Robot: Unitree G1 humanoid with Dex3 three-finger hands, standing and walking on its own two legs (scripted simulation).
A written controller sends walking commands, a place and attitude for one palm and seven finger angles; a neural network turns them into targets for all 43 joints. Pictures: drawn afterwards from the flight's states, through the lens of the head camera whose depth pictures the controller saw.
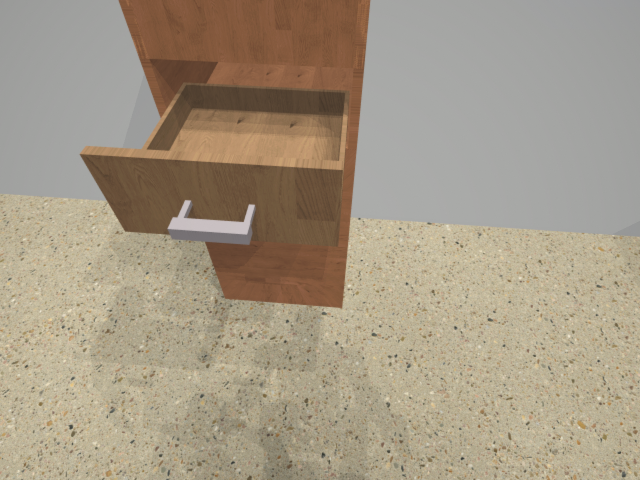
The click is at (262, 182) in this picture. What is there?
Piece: drawer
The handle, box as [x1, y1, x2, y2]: [168, 200, 255, 244]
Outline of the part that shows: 168,227 171,237 175,239 249,244 252,232 250,225 255,207 254,205 249,204 243,222 192,219 186,217 192,204 191,201 185,200 178,216 172,218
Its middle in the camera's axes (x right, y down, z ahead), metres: -0.17 -0.03 +0.60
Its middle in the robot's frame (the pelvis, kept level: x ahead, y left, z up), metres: +0.47 +0.19 +0.03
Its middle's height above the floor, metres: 0.81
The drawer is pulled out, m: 0.29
